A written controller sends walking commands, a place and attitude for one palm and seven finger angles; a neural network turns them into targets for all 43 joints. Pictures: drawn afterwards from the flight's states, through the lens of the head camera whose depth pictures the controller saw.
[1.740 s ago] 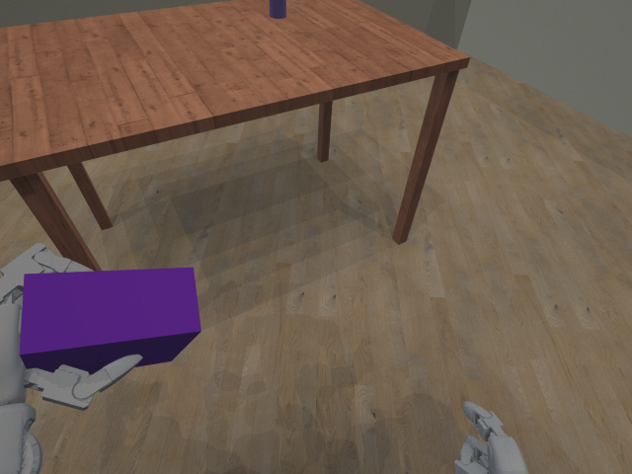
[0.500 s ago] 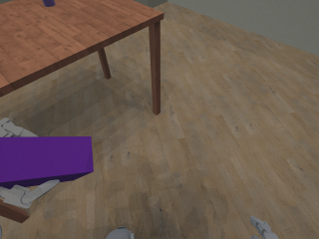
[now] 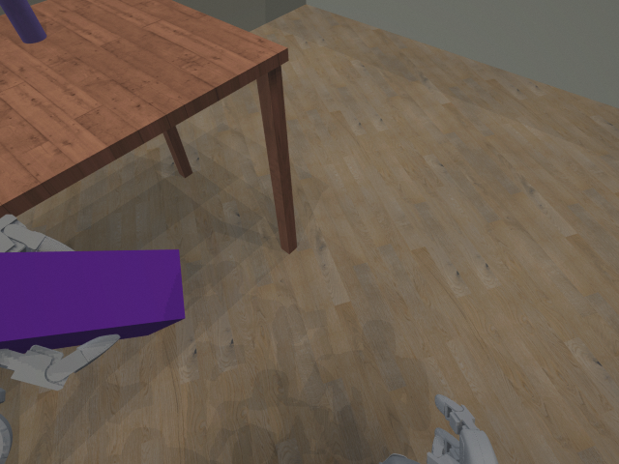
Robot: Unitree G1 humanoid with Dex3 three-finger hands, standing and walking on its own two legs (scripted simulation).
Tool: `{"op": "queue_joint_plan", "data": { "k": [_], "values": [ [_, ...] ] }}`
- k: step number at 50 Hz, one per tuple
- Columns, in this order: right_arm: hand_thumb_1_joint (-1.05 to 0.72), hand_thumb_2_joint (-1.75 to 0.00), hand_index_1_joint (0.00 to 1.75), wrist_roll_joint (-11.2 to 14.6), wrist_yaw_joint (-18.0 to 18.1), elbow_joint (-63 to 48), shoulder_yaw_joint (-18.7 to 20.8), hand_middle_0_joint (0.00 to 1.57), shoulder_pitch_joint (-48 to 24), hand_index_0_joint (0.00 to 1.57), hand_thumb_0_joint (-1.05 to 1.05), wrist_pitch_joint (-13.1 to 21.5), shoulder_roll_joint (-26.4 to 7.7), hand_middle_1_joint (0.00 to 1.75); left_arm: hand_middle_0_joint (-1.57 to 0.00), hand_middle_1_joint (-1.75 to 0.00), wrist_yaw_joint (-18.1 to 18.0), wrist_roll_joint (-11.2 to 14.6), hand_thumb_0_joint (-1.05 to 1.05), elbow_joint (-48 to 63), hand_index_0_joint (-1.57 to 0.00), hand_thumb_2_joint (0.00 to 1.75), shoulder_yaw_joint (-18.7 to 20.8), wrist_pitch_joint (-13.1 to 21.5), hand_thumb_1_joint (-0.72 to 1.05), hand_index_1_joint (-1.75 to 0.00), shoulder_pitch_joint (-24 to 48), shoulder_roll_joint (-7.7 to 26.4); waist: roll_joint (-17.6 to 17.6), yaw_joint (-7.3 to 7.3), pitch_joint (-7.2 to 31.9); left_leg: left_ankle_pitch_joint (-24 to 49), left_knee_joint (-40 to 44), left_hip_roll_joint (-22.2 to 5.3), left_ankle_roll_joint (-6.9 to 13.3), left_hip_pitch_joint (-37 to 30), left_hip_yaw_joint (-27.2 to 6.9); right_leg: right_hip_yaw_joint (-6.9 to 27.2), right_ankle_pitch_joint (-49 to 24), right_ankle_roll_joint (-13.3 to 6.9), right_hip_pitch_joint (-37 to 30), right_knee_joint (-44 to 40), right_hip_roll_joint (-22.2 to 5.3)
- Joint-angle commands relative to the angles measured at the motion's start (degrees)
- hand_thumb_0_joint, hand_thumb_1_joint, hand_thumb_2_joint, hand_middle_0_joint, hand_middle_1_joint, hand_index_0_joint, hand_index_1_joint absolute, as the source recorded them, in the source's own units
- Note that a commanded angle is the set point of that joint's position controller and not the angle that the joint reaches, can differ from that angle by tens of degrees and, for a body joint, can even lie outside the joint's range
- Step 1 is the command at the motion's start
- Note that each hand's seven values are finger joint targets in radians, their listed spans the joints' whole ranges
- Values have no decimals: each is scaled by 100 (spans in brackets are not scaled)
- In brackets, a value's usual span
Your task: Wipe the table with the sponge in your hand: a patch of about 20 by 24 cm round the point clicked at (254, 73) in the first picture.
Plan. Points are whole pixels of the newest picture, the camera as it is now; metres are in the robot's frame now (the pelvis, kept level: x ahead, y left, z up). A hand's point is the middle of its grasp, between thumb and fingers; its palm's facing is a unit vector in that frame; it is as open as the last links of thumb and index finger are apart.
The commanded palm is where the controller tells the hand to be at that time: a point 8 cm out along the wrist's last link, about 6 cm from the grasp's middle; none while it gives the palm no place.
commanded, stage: turn to face it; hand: left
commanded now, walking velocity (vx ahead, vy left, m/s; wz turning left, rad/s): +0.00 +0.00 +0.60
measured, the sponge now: (115, 301) +0.24 +0.20 +0.16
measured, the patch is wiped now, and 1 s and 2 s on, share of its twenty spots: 0.00 0.00 0.00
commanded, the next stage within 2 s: take the last steps up to it in 0.78 s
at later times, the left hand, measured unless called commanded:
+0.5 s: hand (38, 276) +0.25 +0.27 +0.18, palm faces +0.55 -0.72 -0.42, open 10.0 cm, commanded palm +0.18 +0.29 +0.19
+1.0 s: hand (85, 383) +0.16 +0.19 +0.17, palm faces +0.65 -0.62 -0.44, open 10.0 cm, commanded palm +0.08 +0.22 +0.19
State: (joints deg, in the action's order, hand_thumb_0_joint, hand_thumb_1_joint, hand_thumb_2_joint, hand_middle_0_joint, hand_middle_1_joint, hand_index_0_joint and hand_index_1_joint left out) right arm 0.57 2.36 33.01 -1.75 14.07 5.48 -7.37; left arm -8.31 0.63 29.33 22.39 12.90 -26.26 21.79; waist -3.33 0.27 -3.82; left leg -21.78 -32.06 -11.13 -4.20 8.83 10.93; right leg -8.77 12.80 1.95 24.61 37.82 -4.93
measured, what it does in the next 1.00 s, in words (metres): steps to the right, turning left: right foot, then left foot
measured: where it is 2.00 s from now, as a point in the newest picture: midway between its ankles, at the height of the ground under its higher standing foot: outside the picture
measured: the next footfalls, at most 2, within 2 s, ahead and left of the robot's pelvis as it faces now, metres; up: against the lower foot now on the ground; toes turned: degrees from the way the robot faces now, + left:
right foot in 0.02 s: +0.12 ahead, -0.13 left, +0.00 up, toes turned -10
left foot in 0.36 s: +0.13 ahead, +0.11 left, +0.00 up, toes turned +16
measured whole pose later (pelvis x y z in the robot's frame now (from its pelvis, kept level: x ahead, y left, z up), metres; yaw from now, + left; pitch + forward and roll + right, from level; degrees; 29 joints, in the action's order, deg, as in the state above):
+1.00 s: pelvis +0.05 -0.10 +0.01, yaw +23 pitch +0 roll +2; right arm -0.2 4.0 36.3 1.2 11.6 2.9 -13.8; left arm -8.2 1.2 25.7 18.0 9.5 -27.4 19.3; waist 0.0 -1.5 -2.6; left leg -22.4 -59.1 -1.3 -2.2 25.0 2.0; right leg -9.5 13.3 -2.9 13.8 27.3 -3.8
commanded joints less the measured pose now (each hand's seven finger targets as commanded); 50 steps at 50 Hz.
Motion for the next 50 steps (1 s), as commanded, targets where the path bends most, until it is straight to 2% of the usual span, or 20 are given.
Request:
{"op": "queue_joint_plan", "data": {
  "k": [1, 2, 3, 4, 9, 13, 16, 17, 18, 19, 21, 25, 35, 36, 37, 38, 39, 41, 44, 50],
  "values": [
    [-90, -90, 30, 76, 151, -684, 478, 20, -424, 20, 0, 137, -728, 30, -120, -160, -104, -57, 0, 829, -120, 130, 602, 188, 10, -160, 503, 1066, 1658, -35, 1331, 29, -2731, 710, 499, 1598, 60, 1462, -3181, -575, -2797, -1215, -1151],
    [-90, -90, 30, 17, 148, -782, 420, 20, -714, 20, 0, 132, -743, 30, -120, -160, -152, -33, 0, 921, -120, 130, 957, 189, 10, -160, 349, 1356, 2060, 100, 1543, -1467, -3840, 980, 416, 2281, -543, 2446, -4493, -1026, -2922, -1248, -2013],
    [-90, -90, 30, -31, 115, -771, 337, 20, -726, 20, 0, 108, -724, 30, -120, -160, -174, -64, 0, 872, -120, 130, 944, 206, 10, -160, 193, 1299, 1398, 68, 1406, -1430, -4164, 790, 372, 2259, -1069, 2375, -4601, -1093, -2651, -1283, -2251],
    [-90, -90, 30, -6, 72, -695, 469, 20, -690, 20, 0, 60, -836, 30, -120, -160, -191, 40, 0, 1365, -120, 130, 905, 229, 10, -160, 164, 1293, 1692, 36, 1562, -1255, -4448, 694, 287, 2349, -1163, 2289, -4101, -1121, -2748, -1274, -2273],
    [-90, -90, 30, -48, 77, -906, 381, 20, -1042, 20, 0, -179, -753, 30, -120, -160, -349, 22, 0, 2158, -120, 130, 1320, 396, 10, -160, -598, 1367, 1216, -27, 1582, -708, -2914, 525, 139, 1914, -918, 622, -4039, -917, -2297, -945, -1705],
    [-90, -90, 30, -64, 132, -967, 516, 20, -826, 20, 0, -186, -803, 30, -120, -160, -422, 148, 0, 1838, -120, 130, 1321, 318, 10, -160, -960, 1117, 1362, 34, 1599, -346, -1204, 654, 156, 1507, -362, 314, -4062, -840, -2391, -721, -1708],
    [-90, -90, 30, -87, 159, -932, 598, 20, -467, 20, 0, -203, -894, 30, -120, -160, -407, 212, 0, 1659, -120, 130, 1163, 221, 10, -160, -854, 958, 928, -216, 1574, 1153, 288, 920, 163, 431, -137, -52, -3020, -408, -1715, 98, -1377],
    [-90, -90, 30, -78, 189, -943, 652, 20, -434, 20, 0, -189, -966, 30, -120, -160, -393, 260, 0, 1686, -120, 130, 1076, 232, 10, -160, -782, 922, 231, -285, 1601, 2248, 708, 560, 390, -261, -577, -127, -1783, -129, -1063, 969, -1021],
    [-90, -90, 30, -93, 189, -976, 744, 20, -505, 20, 0, -116, -1174, 30, -120, -160, -338, 304, 0, 1905, -120, 130, 926, 323, 10, -160, -759, 849, -1265, -159, 1456, 4714, 913, -861, 1129, -753, -2627, -85, 1375, 244, 202, 2123, -203],
    [-90, -90, 30, -86, 90, -941, 709, 20, -328, 20, 0, -25, -1174, 30, -120, -160, -273, 213, 0, 1934, -120, 130, 1022, 445, 10, -160, -706, 1052, -1502, -69, 1486, 6579, 727, -1614, 1855, -852, -3823, 475, 2975, 248, 757, 2869, 104],
    [-90, -90, 30, -121, -4, -772, 656, 20, -448, 20, 0, 53, -1190, 30, -120, -160, -73, 57, 0, 1672, -120, 130, 865, 360, 10, -160, -238, 1090, -927, -137, 1058, 5949, 621, -1263, 1714, -510, -3166, 801, 2376, 240, 1000, 2800, -101],
    [-90, -90, 30, -1, -111, -737, 631, 20, -428, 20, 0, 272, -1120, 30, -120, -160, -93, 106, 0, 2446, -120, 130, 373, 262, 10, -160, 19, 745, -1518, -115, 1325, 4953, 551, -330, 1161, -326, -1922, 463, 1367, 275, 323, 1909, 295],
    [-90, -90, 30, -7, -18, -647, 456, 20, -551, 20, 0, 233, -1033, 30, -120, -160, -68, 286, 0, 1155, -120, 130, 434, -122, 10, -160, 115, 619, -826, -11, 984, 2388, 720, -288, 1099, 768, -2145, 332, 928, 246, -1331, -598, 597],
    [-90, -90, 30, 9, -21, -652, 445, 20, -588, 20, 0, 210, -1006, 30, -120, -160, -57, 264, 0, 1068, -120, 130, 412, -129, 10, -160, 255, 640, -597, 30, 1000, 1961, 465, -119, 950, 938, -1980, 368, 428, 194, -1682, -1266, 463],
    [-90, -90, 30, 49, -26, -651, 437, 20, -570, 20, 0, 169, -920, 30, -120, -160, -57, 202, 0, 994, -120, 130, 381, -149, 10, -160, 409, 711, 211, 3, 1013, 975, -231, 253, 693, 1136, -1633, 834, -95, -21, -1845, -1992, -146],
    [-90, -90, 30, 56, -8, -764, 396, 20, -583, 20, 0, 101, -744, 30, -120, -160, -99, 166, 0, 923, -120, 130, 421, -223, 10, -160, 472, 955, 1682, -105, 898, -494, -1445, 999, 318, 1892, -1023, 2402, -622, -554, -1843, -2275, -1395],
    [-90, -90, 30, 37, 57, -783, 380, 20, -872, 20, 0, 165, -863, 30, -120, -160, -125, 239, 0, 883, -120, 130, 434, -262, 10, -160, 635, 1077, 1851, 0, 670, -1083, -2792, 1218, 235, 2168, -1204, 2896, -1402, -907, -1347, -2325, -2020],
    [-90, -90, 30, 5, 58, -626, 441, 20, -818, 20, 0, 157, -956, 30, -120, -160, -49, 174, 0, 582, -120, 130, 146, -273, 10, -160, 594, 725, 1587, -121, 539, -379, -3913, 1042, 139, 2103, -1351, 2050, -860, -763, -843, -2256, -1633],
    [-90, -90, 30, -29, 176, -628, 278, 20, -1153, 20, 0, 73, -811, 30, -120, -160, -85, 153, 0, 723, -120, 130, 417, -20, 10, -160, 389, 922, 1068, -44, 593, -150, -3649, 969, 86, 2235, -1121, 1096, -2315, -771, -1357, -1860, -1241],
    [-90, -90, 30, -157, 215, -694, 463, 20, -915, 20, 0, 109, -987, 30, -120, -160, -266, 122, 0, 1246, -120, 130, 729, 257, 10, -160, 179, 1162, 1019, 121, 1097, -191, -1797, 918, 277, 1903, -684, 1416, -1516, -889, -2339, -2106, -1501]
  ]
}}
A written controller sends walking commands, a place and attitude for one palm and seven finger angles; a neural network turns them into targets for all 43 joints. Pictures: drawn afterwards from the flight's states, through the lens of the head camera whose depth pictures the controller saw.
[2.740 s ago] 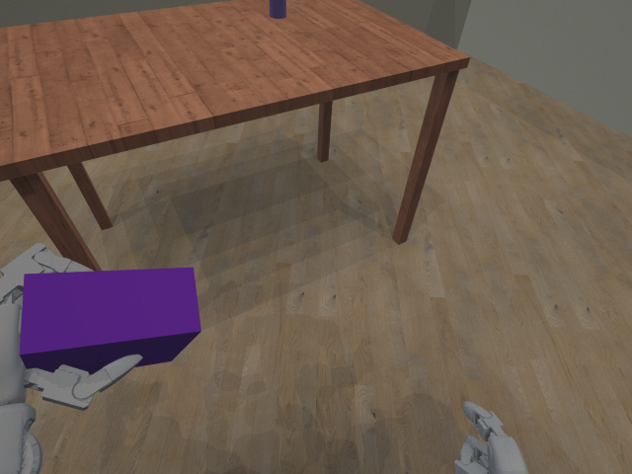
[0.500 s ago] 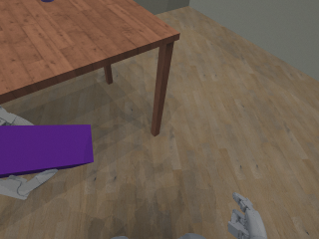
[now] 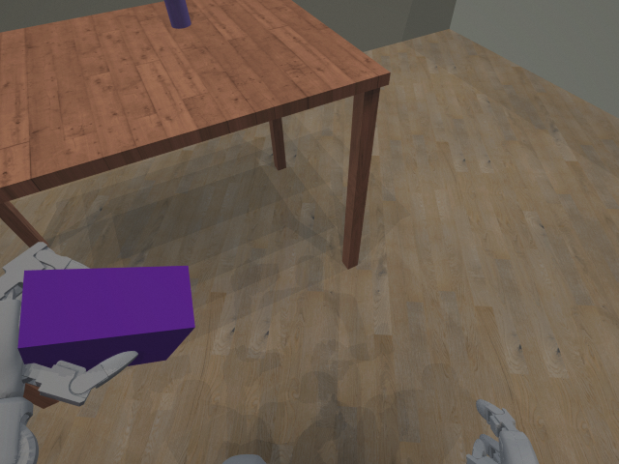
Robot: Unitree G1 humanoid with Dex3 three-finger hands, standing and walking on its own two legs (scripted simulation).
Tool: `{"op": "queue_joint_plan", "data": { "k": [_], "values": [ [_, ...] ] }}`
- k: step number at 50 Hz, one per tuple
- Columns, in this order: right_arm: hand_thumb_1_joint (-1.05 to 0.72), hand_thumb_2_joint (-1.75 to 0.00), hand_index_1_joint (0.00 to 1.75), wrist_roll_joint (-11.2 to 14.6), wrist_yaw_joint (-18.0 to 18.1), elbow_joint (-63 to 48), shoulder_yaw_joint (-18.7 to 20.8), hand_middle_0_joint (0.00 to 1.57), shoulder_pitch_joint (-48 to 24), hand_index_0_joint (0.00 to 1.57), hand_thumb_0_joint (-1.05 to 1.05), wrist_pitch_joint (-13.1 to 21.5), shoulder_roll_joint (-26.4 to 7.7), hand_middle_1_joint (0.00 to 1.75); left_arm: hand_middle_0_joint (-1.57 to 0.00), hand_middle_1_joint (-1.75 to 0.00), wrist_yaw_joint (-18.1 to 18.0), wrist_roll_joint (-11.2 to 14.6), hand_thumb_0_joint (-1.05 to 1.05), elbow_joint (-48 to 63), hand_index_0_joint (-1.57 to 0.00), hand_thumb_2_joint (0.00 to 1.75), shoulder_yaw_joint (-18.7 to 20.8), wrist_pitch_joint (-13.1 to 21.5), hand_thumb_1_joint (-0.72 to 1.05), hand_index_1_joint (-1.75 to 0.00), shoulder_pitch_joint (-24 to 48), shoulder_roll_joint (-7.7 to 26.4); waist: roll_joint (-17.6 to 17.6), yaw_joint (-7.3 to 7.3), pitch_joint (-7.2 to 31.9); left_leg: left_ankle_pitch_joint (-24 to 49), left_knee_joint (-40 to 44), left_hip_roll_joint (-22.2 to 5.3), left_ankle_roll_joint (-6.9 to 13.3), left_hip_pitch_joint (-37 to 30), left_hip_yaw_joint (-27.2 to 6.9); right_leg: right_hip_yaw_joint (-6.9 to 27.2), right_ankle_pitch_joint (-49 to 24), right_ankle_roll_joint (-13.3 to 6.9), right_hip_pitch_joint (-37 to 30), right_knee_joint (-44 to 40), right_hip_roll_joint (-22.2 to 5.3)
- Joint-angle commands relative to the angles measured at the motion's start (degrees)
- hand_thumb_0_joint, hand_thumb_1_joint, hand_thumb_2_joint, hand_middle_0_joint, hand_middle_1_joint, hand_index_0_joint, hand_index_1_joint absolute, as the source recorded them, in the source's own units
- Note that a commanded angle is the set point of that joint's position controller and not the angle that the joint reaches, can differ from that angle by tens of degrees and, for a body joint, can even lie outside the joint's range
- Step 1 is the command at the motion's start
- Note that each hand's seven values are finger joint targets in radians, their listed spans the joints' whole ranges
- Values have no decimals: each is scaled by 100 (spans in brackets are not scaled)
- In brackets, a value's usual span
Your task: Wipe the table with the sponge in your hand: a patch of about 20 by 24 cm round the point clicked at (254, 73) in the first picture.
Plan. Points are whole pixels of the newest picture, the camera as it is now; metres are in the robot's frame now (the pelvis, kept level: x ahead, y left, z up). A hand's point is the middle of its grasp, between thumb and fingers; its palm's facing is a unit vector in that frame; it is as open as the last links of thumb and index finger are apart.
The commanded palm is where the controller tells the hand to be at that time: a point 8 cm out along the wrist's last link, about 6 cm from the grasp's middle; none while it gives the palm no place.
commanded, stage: take the last steps up to it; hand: left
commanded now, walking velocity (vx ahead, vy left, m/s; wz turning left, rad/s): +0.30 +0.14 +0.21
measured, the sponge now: (133, 321) +0.24 +0.19 +0.13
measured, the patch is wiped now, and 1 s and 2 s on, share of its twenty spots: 0.00 0.00 0.00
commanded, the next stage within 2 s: none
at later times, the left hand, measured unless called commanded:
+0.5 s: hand out of the picture +0.18 +0.28 +0.18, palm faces +0.50 -0.76 -0.40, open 10.0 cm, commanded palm +0.13 +0.32 +0.17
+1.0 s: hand (4, 262) +0.28 +0.32 +0.17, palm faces +0.49 -0.77 -0.41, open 10.0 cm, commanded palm +0.22 +0.35 +0.17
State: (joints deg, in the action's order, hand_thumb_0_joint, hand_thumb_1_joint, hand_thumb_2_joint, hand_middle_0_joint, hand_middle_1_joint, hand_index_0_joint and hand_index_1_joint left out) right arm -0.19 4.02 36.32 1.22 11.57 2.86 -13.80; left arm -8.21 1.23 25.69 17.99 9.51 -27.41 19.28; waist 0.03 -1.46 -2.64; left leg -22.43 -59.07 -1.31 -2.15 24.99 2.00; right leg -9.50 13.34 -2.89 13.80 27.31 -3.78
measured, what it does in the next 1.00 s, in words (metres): steps on the spot: left foot, then right foot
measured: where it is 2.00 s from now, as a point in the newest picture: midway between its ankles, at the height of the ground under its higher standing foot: (298, 435)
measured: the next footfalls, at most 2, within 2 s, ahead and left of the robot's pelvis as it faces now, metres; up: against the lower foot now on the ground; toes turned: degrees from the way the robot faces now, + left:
left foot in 0.20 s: -0.02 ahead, +0.15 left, +0.00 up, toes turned +9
right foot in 0.56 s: +0.08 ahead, -0.07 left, +0.00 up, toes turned -4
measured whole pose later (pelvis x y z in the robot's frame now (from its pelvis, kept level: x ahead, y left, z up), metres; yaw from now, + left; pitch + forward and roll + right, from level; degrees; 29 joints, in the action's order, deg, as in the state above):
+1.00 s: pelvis +0.08 +0.06 -0.02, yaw +3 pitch -1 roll +1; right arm 0.4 4.2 34.0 3.6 11.8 3.8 -12.9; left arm -10.5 0.3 30.9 23.1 14.1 -26.3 22.5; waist 3.1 -0.3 -3.2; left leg -14.6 -33.2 -3.6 0.5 16.6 9.1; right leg -4.1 29.3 0.6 17.7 51.1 -4.5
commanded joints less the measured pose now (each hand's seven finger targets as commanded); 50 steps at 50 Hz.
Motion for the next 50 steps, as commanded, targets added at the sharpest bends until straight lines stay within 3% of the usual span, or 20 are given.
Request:
{"op": "queue_joint_plan", "data": {
  "k": [1, 5, 8, 9, 10, 11, 14, 18, 25, 27, 28, 29, 31, 35, 40, 44, 45, 47, 48, 50],
  "values": [
    [-90, -90, 30, -84, 41, -1029, 189, 20, -594, 20, 0, 380, -357, 30, -120, -160, -297, 70, 0, 1604, -120, 130, 1190, 600, 10, -160, 152, 1383, 714, 323, 1042, -222, 1180, -65, 104, 248, 271, 1581, -1283, -446, -1397, -1070, -1660],
    [-90, -90, 30, -55, -10, -1056, 234, 20, -403, 20, 0, 403, -349, 30, -120, -160, -355, 56, 0, 1518, -120, 130, 1114, 583, 10, -160, -89, 1182, 882, 344, 1106, -605, 2212, -93, 237, -64, 428, 1843, 227, -615, -1370, -1087, -1817],
    [-90, -90, 30, -7, -18, -1042, 249, 20, -132, 20, 0, 398, -359, 30, -120, -160, -359, 82, 0, 1391, -120, 130, 897, 548, 10, -160, -11, 916, 603, 84, 1178, -104, 3583, 10, 336, -1253, 504, 1397, 699, -260, -705, -394, -1436],
    [-90, -90, 30, -12, 15, -1086, 255, 20, -68, 20, 0, 390, -416, 30, -120, -160, -345, 98, 0, 1587, -120, 130, 795, 603, 10, -160, 236, 878, -35, -23, 1102, 68, 4029, -227, 520, -1958, 182, 955, 830, 20, 7, 474, -924],
    [-90, -90, 30, -32, 27, -1118, 270, 20, -170, 20, 0, 411, -585, 30, -120, -160, -337, 90, 0, 1706, -120, 130, 687, 687, 10, -160, 458, 790, -1473, -32, 739, 133, 4512, -1261, 936, -2350, -1303, 248, 1404, 362, 1237, 1739, -145],
    [-90, -90, 30, -7, -2, -1074, 234, 20, -233, 20, 0, 480, -522, 30, -120, -160, -337, -38, 0, 1661, -120, 130, 674, 767, 10, -160, 567, 912, -1840, 63, 551, 778, 4538, -2080, 1455, -2486, -2399, 242, 2058, 385, 2173, 2853, 62],
    [-90, -90, 30, 47, -71, -838, 258, 20, -346, 20, 0, 609, -496, 30, -120, -160, -161, -202, 0, 1522, -120, 130, 665, 761, 10, -160, 1144, 1118, -1270, 69, -94, -228, 4687, -1925, 1589, -1213, -1949, 754, 1310, 429, 2398, 3787, -302],
    [-90, -90, 30, 62, -59, -728, 178, 20, -313, 20, 0, 735, -432, 30, -120, -160, -106, -201, 0, 1633, -120, 130, 457, 725, 10, -160, 1405, 999, -1384, 165, -259, 51, 4736, -1314, 1214, -830, -706, 300, 745, 502, 1671, 2900, -163],
    [-90, -90, 30, -23, 15, -657, 62, 20, -411, 20, 0, 622, -392, 30, -120, -160, -103, -81, 0, 620, -120, 130, 638, 508, 10, -160, 993, 960, -789, 213, 293, 256, 3804, -1274, 934, -849, -472, -135, 668, 483, -175, 334, 317],
    [-90, -90, 30, 6, 4, -655, 90, 20, -411, 20, 0, 506, -336, 30, -120, -160, -112, -114, 0, 527, -120, 130, 686, 455, 10, -160, 965, 1016, 298, 223, 695, 263, 2014, -791, 698, -134, 6, 787, 679, 120, -1317, -458, -262],
    [-90, -90, 30, 46, -32, -746, 96, 20, -409, 20, 0, 447, -180, 30, -120, -160, -114, -148, 0, 458, -120, 130, 762, 428, 10, -160, 790, 1143, 1679, 220, 937, -414, 321, -88, 426, 872, 464, 2983, 889, -503, -1867, -1017, -1512],
    [-90, -90, 30, 44, -32, -877, 106, 20, -703, 20, 0, 452, -303, 30, -120, -160, -117, -37, 0, 728, -120, 130, 883, 486, 10, -160, 971, 1326, 1702, 308, 680, -906, -860, 57, 246, 1543, 30, 4040, 569, -889, -1749, -1417, -2244],
    [-90, -90, 30, 27, -102, -752, 167, 20, -523, 20, 0, 412, -338, 30, -120, -160, -66, -5, 0, 866, -120, 130, 1002, 613, 10, -160, 868, 1320, 861, 190, 523, -200, -1280, -322, 128, 1293, -436, 3460, 1295, -827, -927, -1509, -2017],
    [-90, -90, 30, 4, -103, -809, 67, 20, -735, 20, 0, 242, -275, 30, -120, -160, -87, -33, 0, 1494, -120, 130, 1150, 776, 10, -160, 462, 1375, 545, 139, 521, 285, -151, -490, 59, 789, -61, 1614, -342, -602, -479, -1321, -1540],
    [-90, -90, 30, -34, -51, -991, 155, 20, -566, 20, 0, 372, -244, 30, -120, -160, -281, -24, 0, 1934, -120, 130, 1179, 749, 10, -160, 191, 1303, 603, 309, 931, 297, 1939, -264, 174, -81, 593, 1383, -898, -654, -968, -912, -1439],
    [-90, -90, 30, -24, 23, -1028, 244, 20, -272, 20, 0, 386, -308, 30, -120, -160, -365, 5, 0, 1756, -120, 130, 1034, 661, 10, -160, 127, 1086, 413, 149, 1010, 1074, 3266, -65, 181, -1299, 890, 938, -427, -268, -713, -131, -995],
    [-90, -90, 30, 2, 69, -1042, 314, 20, -220, 20, 0, 380, -409, 30, -120, -160, -361, -2, 0, 1765, -120, 130, 1016, 676, 10, -160, 180, 1081, 2, 93, 1024, 1177, 3522, -195, 262, -1830, 708, 818, -570, -105, -383, 536, -802],
    [-90, -90, 30, 52, 48, -1112, 372, 20, -226, 20, 0, 350, -585, 30, -120, -160, -348, 5, 0, 1819, -120, 130, 966, 781, 10, -160, 289, 1030, -1912, 54, 1060, 2439, 3912, -2012, 1208, -3051, -1899, 224, 1887, 381, 1648, 2813, 138],
    [-90, -90, 30, 75, 10, -1154, 321, 20, -254, 20, 0, 391, -498, 30, -120, -160, -310, -72, 0, 1574, -120, 130, 891, 810, 10, -160, 312, 1097, -1572, 72, 774, 2742, 4144, -2397, 1522, -2939, -2531, 503, 2371, 320, 2189, 3681, 176],
    [-90, -90, 30, 21, -28, -951, 271, 20, -326, 20, 0, 390, -462, 30, -120, -160, -206, -81, 0, 1370, -120, 130, 972, 716, 10, -160, 395, 1200, -1236, 37, 460, 1909, 4228, -2366, 1654, -2154, -2163, 848, 1891, 365, 2394, 3972, -240]
  ]
}}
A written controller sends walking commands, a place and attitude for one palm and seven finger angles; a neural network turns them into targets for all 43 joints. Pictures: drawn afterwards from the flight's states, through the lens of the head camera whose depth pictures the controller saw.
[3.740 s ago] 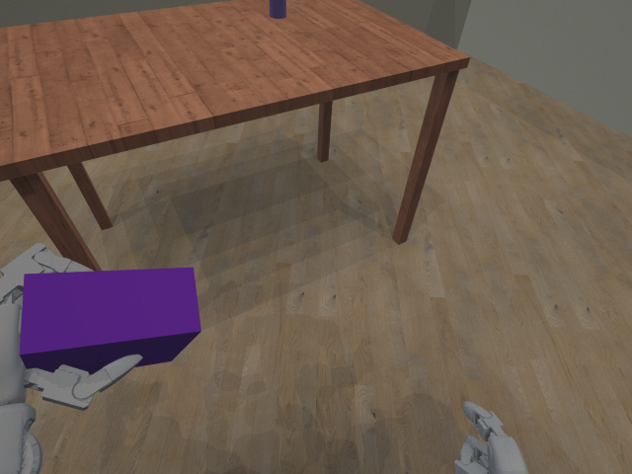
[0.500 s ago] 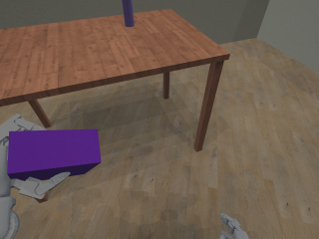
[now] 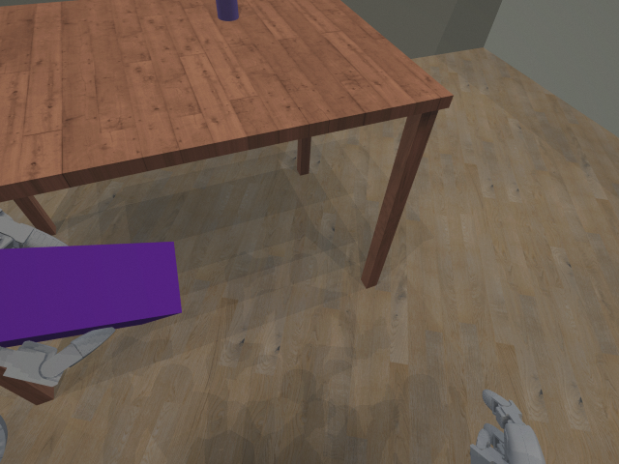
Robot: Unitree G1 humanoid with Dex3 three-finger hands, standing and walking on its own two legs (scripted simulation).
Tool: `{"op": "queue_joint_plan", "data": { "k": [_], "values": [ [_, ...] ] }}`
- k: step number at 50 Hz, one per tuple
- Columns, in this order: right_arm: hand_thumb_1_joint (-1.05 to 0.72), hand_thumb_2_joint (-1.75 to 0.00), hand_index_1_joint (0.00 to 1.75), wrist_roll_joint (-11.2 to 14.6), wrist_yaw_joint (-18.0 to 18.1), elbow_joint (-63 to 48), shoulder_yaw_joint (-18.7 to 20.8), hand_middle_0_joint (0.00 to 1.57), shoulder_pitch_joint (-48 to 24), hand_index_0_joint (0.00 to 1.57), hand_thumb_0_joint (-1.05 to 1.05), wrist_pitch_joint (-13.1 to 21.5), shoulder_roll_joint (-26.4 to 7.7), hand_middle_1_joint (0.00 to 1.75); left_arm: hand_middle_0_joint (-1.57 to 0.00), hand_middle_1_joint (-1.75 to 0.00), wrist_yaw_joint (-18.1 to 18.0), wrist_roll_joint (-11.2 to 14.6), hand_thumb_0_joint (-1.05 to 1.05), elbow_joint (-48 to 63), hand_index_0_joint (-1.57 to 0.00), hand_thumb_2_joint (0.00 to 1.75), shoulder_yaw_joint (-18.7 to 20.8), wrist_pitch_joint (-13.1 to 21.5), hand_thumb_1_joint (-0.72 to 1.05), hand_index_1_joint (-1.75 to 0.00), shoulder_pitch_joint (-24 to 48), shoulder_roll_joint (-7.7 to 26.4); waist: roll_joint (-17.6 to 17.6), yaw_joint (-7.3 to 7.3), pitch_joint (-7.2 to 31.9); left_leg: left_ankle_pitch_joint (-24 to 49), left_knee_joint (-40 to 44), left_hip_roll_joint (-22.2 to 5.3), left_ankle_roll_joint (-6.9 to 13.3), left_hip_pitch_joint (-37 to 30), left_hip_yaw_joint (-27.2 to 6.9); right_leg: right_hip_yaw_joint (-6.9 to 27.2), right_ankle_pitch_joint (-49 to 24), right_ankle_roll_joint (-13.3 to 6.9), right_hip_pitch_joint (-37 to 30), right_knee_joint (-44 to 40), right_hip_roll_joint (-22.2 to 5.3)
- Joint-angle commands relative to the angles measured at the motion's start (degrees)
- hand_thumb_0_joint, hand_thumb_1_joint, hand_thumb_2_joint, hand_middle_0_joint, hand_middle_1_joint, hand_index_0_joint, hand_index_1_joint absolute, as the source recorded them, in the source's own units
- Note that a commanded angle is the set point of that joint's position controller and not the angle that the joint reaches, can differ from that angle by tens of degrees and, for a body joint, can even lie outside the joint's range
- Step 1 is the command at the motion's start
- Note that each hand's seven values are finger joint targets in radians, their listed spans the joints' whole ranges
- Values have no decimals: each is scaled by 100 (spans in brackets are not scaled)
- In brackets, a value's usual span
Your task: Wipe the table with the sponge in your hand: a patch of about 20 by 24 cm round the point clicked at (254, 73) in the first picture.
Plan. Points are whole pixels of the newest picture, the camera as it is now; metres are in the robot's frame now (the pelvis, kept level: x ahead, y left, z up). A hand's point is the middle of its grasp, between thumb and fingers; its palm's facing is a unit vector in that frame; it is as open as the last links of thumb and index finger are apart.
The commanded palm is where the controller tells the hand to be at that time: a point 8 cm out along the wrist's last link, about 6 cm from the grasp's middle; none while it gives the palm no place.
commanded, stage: take the last steps up to it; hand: left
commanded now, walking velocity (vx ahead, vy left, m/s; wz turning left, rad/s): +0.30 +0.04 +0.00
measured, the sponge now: (108, 293) +0.23 +0.21 +0.17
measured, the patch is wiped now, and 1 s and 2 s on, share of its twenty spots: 0.00 0.00 0.00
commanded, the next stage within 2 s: come to a stop and stand still in 1.26 s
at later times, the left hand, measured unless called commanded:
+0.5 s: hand (139, 215) +0.32 +0.21 +0.17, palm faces +0.40 -0.78 -0.49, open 10.0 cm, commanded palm +0.26 +0.25 +0.19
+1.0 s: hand (159, 139) +0.43 +0.21 +0.19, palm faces +0.39 -0.79 -0.47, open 10.0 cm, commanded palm +0.38 +0.26 +0.19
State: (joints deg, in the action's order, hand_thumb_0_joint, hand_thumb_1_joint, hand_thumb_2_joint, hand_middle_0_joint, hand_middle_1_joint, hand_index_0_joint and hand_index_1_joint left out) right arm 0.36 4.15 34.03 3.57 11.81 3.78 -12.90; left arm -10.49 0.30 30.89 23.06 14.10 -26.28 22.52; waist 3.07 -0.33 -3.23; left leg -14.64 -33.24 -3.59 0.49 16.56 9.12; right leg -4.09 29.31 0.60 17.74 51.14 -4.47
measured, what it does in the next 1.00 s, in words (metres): walks ahead: right foot, then left foot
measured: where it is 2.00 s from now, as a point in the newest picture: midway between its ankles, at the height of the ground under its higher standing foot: (311, 439)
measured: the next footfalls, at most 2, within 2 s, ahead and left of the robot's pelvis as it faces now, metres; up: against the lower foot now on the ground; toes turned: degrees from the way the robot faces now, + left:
right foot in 0.28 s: +0.15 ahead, -0.12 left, +0.00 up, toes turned -10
left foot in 0.70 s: +0.27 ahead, +0.13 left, +0.00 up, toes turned +11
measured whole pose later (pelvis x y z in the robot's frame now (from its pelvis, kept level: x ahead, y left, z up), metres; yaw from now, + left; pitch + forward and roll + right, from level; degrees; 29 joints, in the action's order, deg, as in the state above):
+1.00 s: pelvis +0.22 -0.02 +0.01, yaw +0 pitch +0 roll +0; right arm 0.5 2.2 34.0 -2.6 12.5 5.2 -6.1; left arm -8.8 0.8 32.3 21.1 12.4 -28.5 21.5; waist -1.5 0.7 -3.7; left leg -14.7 -30.7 -6.5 -1.2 15.6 9.0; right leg -8.1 20.6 2.2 21.9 40.0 -4.1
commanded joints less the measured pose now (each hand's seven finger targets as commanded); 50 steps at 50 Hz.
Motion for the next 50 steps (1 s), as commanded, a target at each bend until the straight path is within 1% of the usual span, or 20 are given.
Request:
{"op": "queue_joint_plan", "data": {
  "k": [1, 5, 12, 13, 14, 15, 16, 18, 20, 23, 27, 32, 33, 34, 35, 36, 39, 43, 47, 50],
  "values": [
    [-90, -90, 30, 9, -65, -680, 51, 20, -336, 20, 0, 323, -559, 30, -120, -160, 48, 16, 0, 1071, -120, 130, 383, 259, 10, -160, 403, 798, -1562, -58, 429, 1149, 1580, -1938, 1311, -1341, -2372, 247, 28, 56, 2105, 1381, -210],
    [-90, -90, 30, 0, -113, -697, -25, 20, -324, 20, 0, 484, -500, 30, -120, -160, 71, 43, 0, 1564, -120, 130, 234, 255, 10, -160, 124, 624, -1797, 49, 680, 1412, 1569, -1314, 857, -924, -1040, -292, -736, 97, 1169, 106, -49],
    [-90, -90, 30, -20, -25, -632, -107, 20, -447, 20, 0, 373, -404, 30, -120, -160, 42, 79, 0, 762, -120, 130, 524, 74, 10, -160, 138, 761, -1050, 76, 963, 942, 283, -1067, 461, -373, -472, -810, -1450, 52, -918, -2356, 346],
    [-90, -90, 30, 10, -26, -619, -100, 20, -405, 20, 0, 323, -336, 30, -120, -160, 53, 53, 0, 600, -120, 130, 490, 24, 10, -160, 148, 736, -353, 72, 1136, 591, -733, -765, 335, 16, -192, -236, -1566, -158, -1396, -2657, -65],
    [-90, -90, 30, 15, -29, -657, -119, 20, -443, 20, 0, 244, -213, 30, -120, -160, 49, 18, 0, 522, -120, 130, 581, -6, 10, -160, 271, 963, 1129, 59, 1171, -607, -2249, -149, 103, 1271, 113, 1764, -1864, -671, -2070, -3064, -1278],
    [-90, -90, 30, -4, -44, -746, -132, 20, -677, 20, 0, 243, -282, 30, -120, -160, 41, 79, 0, 417, -120, 130, 757, -20, 10, -160, 290, 1108, 1649, 161, 998, -1832, -3479, 199, -46, 2273, -408, 3203, -2291, -1154, -2195, -3486, -2160],
    [-90, -90, 30, -14, -78, -608, -87, 20, -593, 20, 0, 246, -339, 30, -120, -160, 81, 118, 0, 513, -120, 130, 646, 40, 10, -160, 590, 977, 1125, 56, 917, -1464, -3999, -29, -103, 2286, -1007, 3012, -1774, -1120, -1869, -3613, -2202],
    [-90, -90, 30, -9, -104, -543, -109, 20, -641, 20, 0, 148, -340, 30, -120, -160, 126, 116, 0, 501, -120, 130, 732, 105, 10, -160, 324, 1015, 368, 75, 764, -963, -4013, -258, -199, 2378, -1055, 2248, -2200, -1117, -1712, -3391, -1891],
    [-90, -90, 30, -37, -115, -518, -163, 20, -712, 20, 0, 35, -325, 30, -120, -160, 128, 66, 0, 594, -120, 130, 612, 222, 10, -160, 36, 854, 316, 39, 678, -613, -3724, -288, -251, 2309, -886, 1182, -3082, -952, -1465, -3348, -1603],
    [-90, -90, 30, -52, -106, -592, -139, 20, -728, 20, 0, 29, -377, 30, -120, -160, 84, 70, 0, 1075, -120, 130, 545, 313, 10, -160, 282, 903, 340, -25, 732, -257, -2408, -319, -230, 1675, -546, 387, -3311, -838, -1169, -3360, -1392],
    [-90, -90, 30, -61, -81, -805, -50, 20, -563, 20, 0, 126, -367, 30, -120, -160, -50, 86, 0, 1293, -120, 130, 654, 270, 10, -160, -57, 941, 376, 205, 827, -225, -916, -110, -130, 1228, -57, 492, -3719, -928, -1535, -3205, -1379],
    [-90, -90, 30, -46, 10, -919, 54, 20, -319, 20, 0, 168, -404, 30, -120, -160, -148, 119, 0, 1378, -120, 130, 611, 196, 10, -160, 126, 872, 183, 62, 1022, 558, 577, 150, -97, -275, 310, 180, -3245, -633, -1281, -2398, -1046],
    [-90, -90, 30, -22, 54, -924, 119, 20, -230, 20, 0, 168, -529, 30, -120, -160, -128, 121, 0, 1379, -120, 130, 486, 203, 10, -160, 127, 771, -381, -50, 1126, 659, 870, 25, -19, -959, 93, -6, -3086, -460, -941, -1599, -888],
    [-90, -90, 30, -12, 64, -958, 132, 20, -221, 20, 0, 148, -598, 30, -120, -160, -134, 115, 0, 1396, -120, 130, 511, 255, 10, -160, 163, 774, -1314, -74, 1267, 814, 1080, -615, 301, -1664, -840, -287, -2206, -213, -185, -533, -427],
    [-90, -90, 30, 7, 30, -982, 140, 20, -255, 20, 0, 152, -662, 30, -120, -160, -125, 135, 0, 1438, -120, 130, 461, 317, 10, -160, 278, 756, -2241, -37, 1275, 1939, 1228, -1855, 951, -2320, -2592, -305, 363, -18, 1151, 646, 117],
    [-90, -90, 30, 20, -28, -1024, 60, 20, -265, 20, 0, 194, -564, 30, -120, -160, -120, 53, 0, 1245, -120, 130, 497, 334, 10, -160, 392, 916, -1891, -33, 1043, 2042, 1485, -2188, 1288, -2020, -3171, 71, 835, -74, 1595, 1529, 260],
    [-90, -90, 30, 22, -45, -769, 34, 20, -354, 20, 0, 235, -538, 30, -120, -160, 29, 64, 0, 1081, -120, 130, 508, 248, 10, -160, 508, 930, -1474, -24, 632, 1066, 1546, -1935, 1284, -1187, -2333, 319, 35, 46, 1876, 1592, -192],
    [-90, -90, 30, 18, -109, -809, -44, 20, -404, 20, 0, 357, -506, 30, -120, -160, 74, 108, 0, 1624, -120, 130, 405, 243, 10, -160, 152, 744, -1724, 82, 758, 908, 1652, -1382, 885, -407, -1017, -180, -711, 107, 830, 271, -83],
    [-90, -90, 30, 0, -80, -747, -106, 20, -377, 20, 0, 439, -456, 30, -120, -160, 34, 129, 0, 1280, -120, 130, 438, 186, 10, -160, 87, 682, -1634, 51, 792, 390, 1510, -1361, 717, -227, -774, -575, -828, 166, 55, -1047, 159],
    [-90, -90, 30, 15, 15, -693, -111, 20, -407, 20, 0, 363, -421, 30, -120, -160, 0, 102, 0, 843, -120, 130, 498, 93, 10, -160, 222, 722, -1001, 73, 891, -391, 613, -1060, 398, -34, -494, -660, -1217, 128, -766, -2254, 243]
  ]
}}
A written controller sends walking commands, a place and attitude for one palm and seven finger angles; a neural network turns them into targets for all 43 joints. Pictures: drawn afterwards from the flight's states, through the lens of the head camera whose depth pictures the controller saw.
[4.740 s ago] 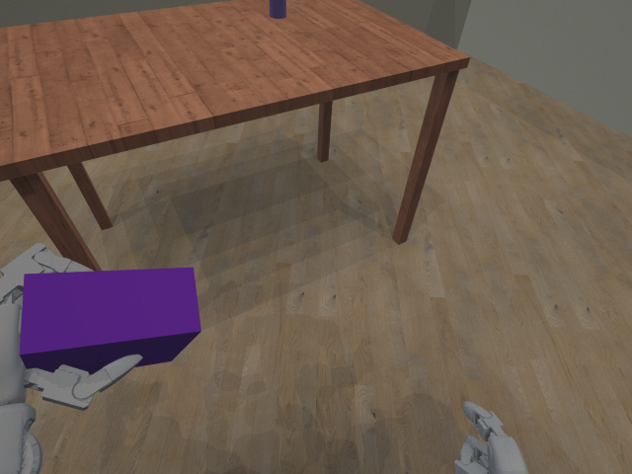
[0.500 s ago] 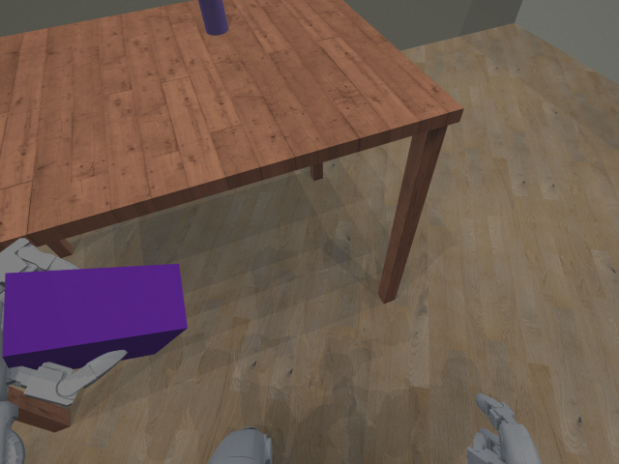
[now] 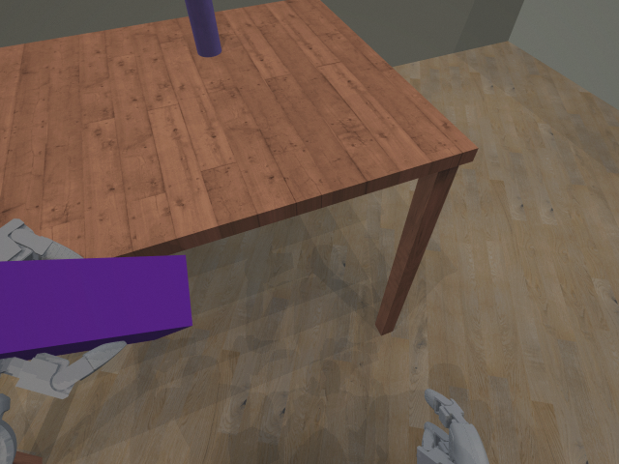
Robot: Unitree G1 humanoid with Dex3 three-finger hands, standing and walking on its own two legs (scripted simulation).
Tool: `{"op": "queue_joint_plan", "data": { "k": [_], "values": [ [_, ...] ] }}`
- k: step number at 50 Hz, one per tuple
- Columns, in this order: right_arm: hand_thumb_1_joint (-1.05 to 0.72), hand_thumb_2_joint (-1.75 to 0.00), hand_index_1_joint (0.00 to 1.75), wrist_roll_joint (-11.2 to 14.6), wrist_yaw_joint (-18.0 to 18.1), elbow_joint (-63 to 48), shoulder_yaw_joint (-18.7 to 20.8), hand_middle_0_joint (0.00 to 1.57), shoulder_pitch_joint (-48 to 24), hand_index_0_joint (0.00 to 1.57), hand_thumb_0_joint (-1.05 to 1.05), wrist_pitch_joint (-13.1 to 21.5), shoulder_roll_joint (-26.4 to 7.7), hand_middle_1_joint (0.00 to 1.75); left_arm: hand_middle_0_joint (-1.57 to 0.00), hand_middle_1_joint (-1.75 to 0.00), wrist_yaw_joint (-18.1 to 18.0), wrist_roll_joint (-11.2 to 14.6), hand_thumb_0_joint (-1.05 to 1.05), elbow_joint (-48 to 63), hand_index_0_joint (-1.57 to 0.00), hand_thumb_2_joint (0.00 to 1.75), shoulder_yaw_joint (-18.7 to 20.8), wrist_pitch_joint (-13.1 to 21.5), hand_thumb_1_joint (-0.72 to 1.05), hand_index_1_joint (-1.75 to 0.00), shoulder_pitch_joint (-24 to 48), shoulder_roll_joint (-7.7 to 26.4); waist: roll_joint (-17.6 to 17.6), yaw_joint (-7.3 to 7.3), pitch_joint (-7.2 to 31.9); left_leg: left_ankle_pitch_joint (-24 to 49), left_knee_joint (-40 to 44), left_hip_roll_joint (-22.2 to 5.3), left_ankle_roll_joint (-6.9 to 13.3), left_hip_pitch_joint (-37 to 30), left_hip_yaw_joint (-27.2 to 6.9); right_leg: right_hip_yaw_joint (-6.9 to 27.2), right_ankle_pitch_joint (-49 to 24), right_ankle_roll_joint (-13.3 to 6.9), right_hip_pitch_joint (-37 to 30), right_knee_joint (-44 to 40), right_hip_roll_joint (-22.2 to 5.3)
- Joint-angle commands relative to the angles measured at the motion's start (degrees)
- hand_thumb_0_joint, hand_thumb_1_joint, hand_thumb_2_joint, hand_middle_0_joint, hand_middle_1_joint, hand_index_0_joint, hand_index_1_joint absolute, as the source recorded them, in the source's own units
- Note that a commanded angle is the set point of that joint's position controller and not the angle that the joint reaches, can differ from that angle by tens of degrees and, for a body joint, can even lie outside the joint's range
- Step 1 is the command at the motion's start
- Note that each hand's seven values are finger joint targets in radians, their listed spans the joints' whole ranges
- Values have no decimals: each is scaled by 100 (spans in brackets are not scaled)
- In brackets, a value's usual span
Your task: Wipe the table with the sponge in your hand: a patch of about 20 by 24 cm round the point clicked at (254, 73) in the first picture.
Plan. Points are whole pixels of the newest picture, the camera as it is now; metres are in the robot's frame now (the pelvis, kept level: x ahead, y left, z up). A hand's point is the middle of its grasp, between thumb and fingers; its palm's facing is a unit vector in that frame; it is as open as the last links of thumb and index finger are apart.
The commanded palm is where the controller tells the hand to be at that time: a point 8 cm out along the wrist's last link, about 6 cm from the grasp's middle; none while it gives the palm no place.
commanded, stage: take the last steps up to it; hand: left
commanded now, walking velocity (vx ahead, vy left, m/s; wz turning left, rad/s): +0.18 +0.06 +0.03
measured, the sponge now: (121, 307) +0.23 +0.19 +0.16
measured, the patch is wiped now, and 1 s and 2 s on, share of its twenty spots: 0.00 0.00 0.00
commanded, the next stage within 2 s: come to a stop and stand still in 0.26 s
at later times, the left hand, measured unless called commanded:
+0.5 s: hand (70, 241) +0.29 +0.26 +0.18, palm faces +0.42 -0.80 -0.42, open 10.0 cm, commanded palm +0.23 +0.29 +0.18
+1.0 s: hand (115, 286) +0.25 +0.21 +0.15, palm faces +0.30 -0.85 -0.44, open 10.0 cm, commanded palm +0.19 +0.26 +0.18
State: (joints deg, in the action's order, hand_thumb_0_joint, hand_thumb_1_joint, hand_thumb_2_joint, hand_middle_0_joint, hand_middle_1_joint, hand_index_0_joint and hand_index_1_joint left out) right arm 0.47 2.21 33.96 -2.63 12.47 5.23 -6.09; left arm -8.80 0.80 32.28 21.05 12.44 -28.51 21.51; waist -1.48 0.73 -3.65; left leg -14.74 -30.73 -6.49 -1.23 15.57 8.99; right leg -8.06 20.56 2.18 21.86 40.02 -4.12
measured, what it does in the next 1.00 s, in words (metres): steps on the spot: right foot, then left foot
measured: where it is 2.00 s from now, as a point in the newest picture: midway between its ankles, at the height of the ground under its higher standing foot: outside the picture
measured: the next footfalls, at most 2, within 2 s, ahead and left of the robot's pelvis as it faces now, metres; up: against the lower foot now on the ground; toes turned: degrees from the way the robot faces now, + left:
right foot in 0.04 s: +0.08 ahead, -0.11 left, +0.00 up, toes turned -9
left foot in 0.42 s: +0.15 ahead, +0.12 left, +0.00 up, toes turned +10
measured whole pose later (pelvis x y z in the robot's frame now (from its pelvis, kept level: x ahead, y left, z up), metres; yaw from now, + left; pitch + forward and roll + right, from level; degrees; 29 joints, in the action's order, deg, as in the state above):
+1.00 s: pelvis +0.03 -0.02 +0.00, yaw -1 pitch -4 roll +0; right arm 1.8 0.4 32.2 1.6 14.0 7.5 -14.9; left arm -3.4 2.0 24.2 19.8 7.8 -25.7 19.1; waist -2.4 -1.2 -4.5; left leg -12.0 -29.9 -4.8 0.1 17.0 6.2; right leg -1.9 12.9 -0.7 12.9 29.3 0.5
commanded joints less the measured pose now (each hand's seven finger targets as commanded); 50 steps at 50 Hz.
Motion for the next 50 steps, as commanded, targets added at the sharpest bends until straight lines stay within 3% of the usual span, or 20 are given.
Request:
{"op": "queue_joint_plan", "data": {
  "k": [1, 2, 3, 5, 9, 15, 19, 20, 21, 22, 24, 28, 36, 37, 38, 39, 42, 44, 46, 50],
  "values": [
    [-90, -90, 30, 11, 208, -653, 513, 20, -421, 20, 0, 175, -1039, 30, -120, -160, -168, 18, 0, 632, -120, 130, 678, 246, 10, -160, 589, 830, 58, -77, 967, -689, -450, -453, 414, 287, -240, 314, -420, -206, -1401, -1643, -181],
    [-90, -90, 30, 17, 201, -694, 489, 20, -409, 20, 0, 112, -895, 30, -120, -160, -190, -18, 0, 494, -120, 130, 770, 210, 10, -160, 642, 1034, 1469, -98, 992, -1278, -1783, 174, 173, 1271, 95, 2168, -756, -711, -1850, -2120, -1284],
    [-90, -90, 30, -3, 177, -757, 434, 20, -627, 20, 0, 121, -909, 30, -120, -160, -203, 14, 0, 396, -120, 130, 794, 145, 10, -160, 639, 1084, 1918, 34, 832, -1935, -2910, 470, 56, 2124, -280, 3385, -1443, -1242, -2112, -2425, -2128],
    [-90, -90, 30, 6, 131, -578, 495, 20, -566, 20, 0, 121, -1022, 30, -120, -160, -144, 74, 0, 293, -120, 130, 741, 187, 10, -160, 795, 1008, 1562, -67, 739, -1293, -3825, 194, -36, 2278, -925, 2929, -1615, -1238, -1956, -2376, -2064],
    [-90, -90, 30, -43, 128, -568, 406, 20, -761, 20, 0, -82, -981, 30, -120, -160, -141, -5, 0, 475, -120, 130, 753, 392, 10, -160, 363, 951, 953, -82, 893, -765, -2872, 173, -89, 1854, -604, 1049, -3957, -963, -2075, -1839, -1496],
    [-90, -90, 30, -65, 108, -906, 555, 20, -669, 20, 0, -37, -1022, 30, -120, -160, -252, 47, 0, 1358, -120, 130, 840, 433, 10, -160, 6, 1004, 972, 93, 1131, -391, -709, 354, 26, 935, -78, 872, -3773, -1003, -2248, -1688, -1447],
    [-90, -90, 30, -43, 201, -971, 652, 20, -415, 20, 0, -94, -1093, 30, -120, -160, -300, 90, 0, 1460, -120, 130, 871, 372, 10, -160, -4, 989, 395, -97, 1256, 816, 653, 396, 39, -538, -15, 512, -2782, -582, -1663, -894, -983],
    [-90, -90, 30, -33, 235, -1025, 683, 20, -422, 20, 0, -108, -1184, 30, -120, -160, -298, 109, 0, 1483, -120, 130, 856, 390, 10, -160, 70, 987, -224, -113, 1319, 1488, 777, -31, 200, -1051, -465, 366, -2321, -367, -1211, -317, -641],
    [-90, -90, 30, -1, 226, -1049, 715, 20, -411, 20, 0, -112, -1286, 30, -120, -160, -295, 122, 0, 1495, -120, 130, 846, 416, 10, -160, 72, 992, -1232, -61, 1371, 3127, 699, -1017, 675, -1639, -1652, 150, -361, -106, -220, 379, -127],
    [-90, -90, 30, 26, 178, -1066, 705, 20, -351, 20, 0, -95, -1256, 30, -120, -160, -269, 103, 0, 1318, -120, 130, 812, 438, 10, -160, 76, 1017, -1397, -22, 1267, 4089, 871, -1585, 1058, -1573, -2275, 389, 1458, -105, 199, 1003, 121],
    [-90, -90, 30, -110, 159, -917, 590, 20, -470, 20, 0, -1, -1182, 30, -120, -160, -173, 51, 0, 1101, -120, 130, 767, 440, 10, -160, 410, 1047, -1244, -63, 828, 3388, 1190, -1671, 1054, -789, -2262, 718, 1312, -89, 187, 1513, -6],
    [-90, -90, 30, -32, 33, -900, 602, 20, -330, 20, 0, 208, -1219, 30, -120, -160, -118, 59, 0, 1479, -120, 130, 385, 313, 10, -160, 556, 712, -1238, -89, 1077, 3888, 819, -1064, 654, -1349, -1009, 341, 283, -33, 40, 587, 244],
    [-90, -90, 30, -60, 9, -924, 438, 20, -427, 20, 0, 291, -1147, 30, -120, -160, -111, 166, 0, 1174, -120, 130, 561, 57, 10, -160, 356, 785, -1097, -109, 912, 1779, 1137, -1177, 593, -381, -1014, 165, 37, 22, -1007, -752, 373],
    [-90, -90, 30, -538, 5, -373, 914, 20, 178, 20, 0, 703, -1524, 30, -120, -160, 139, -515, 0, 1218, -120, 130, 3727, 513, 10, -160, 5720, 5102, 223, 499, 671, 1337, -549, -844, 382, 1269, -303, 1449, -1677, -365, -1357, -1453, -379],
    [-90, -90, 30, -185, 17, -361, 608, 20, 47, 20, 0, 528, -868, 30, -120, -160, 301, -208, 0, -338, -120, 130, 2636, 275, 10, -160, 4636, 3621, 224, 56, 1146, 732, -1179, 64, 135, -88, -146, 1701, -2774, -971, -990, -2004, -652],
    [-90, -90, 30, -97, 29, -681, 484, 20, -117, 20, 0, 541, -862, 30, -120, -160, 363, -18, 0, -318, -120, 130, 1519, 183, 10, -160, 3415, 2346, 771, -24, 1193, -23, -814, 412, 33, -154, -319, 2070, -3965, -1064, -1039, -1867, -949],
    [-90, -90, 30, 101, -120, -803, 663, 20, -19, 20, 0, 695, -1262, 30, -120, -160, 560, 232, 0, -1048, -120, 130, 642, -67, 10, -160, 1263, 817, 607, 115, 1393, 1183, 163, 289, 248, -850, -300, 1361, -3617, -121, -1295, -1366, -288],
    [-90, -90, 30, 183, -284, -1115, 550, 20, -333, 20, 0, 600, -1142, 30, -120, -160, 599, 237, 0, 53, -120, 130, 220, -66, 10, -160, 558, 492, 309, 153, 1639, 1774, 205, 55, 418, -1098, -388, 979, -2772, 44, -1314, -1338, -128],
    [-90, -90, 30, 154, -267, -1212, 478, 20, -557, 20, 0, 595, -1096, 30, -120, -160, 532, 188, 0, 378, -120, 130, 293, -122, 10, -160, 264, 692, 662, 163, 1136, 398, 220, 119, 346, -540, -380, 1066, -1293, 21, -1045, -1970, -158],
    [-90, -90, 30, 63, -4, -1259, 445, 20, -591, 20, 0, 559, -1098, 30, -120, -160, 277, 174, 0, 504, -120, 130, 930, -96, 10, -160, 556, 1313, 1271, 80, 405, -384, -197, 527, 177, -403, -432, 1605, 1151, -533, 113, -2790, -446]
  ]
}}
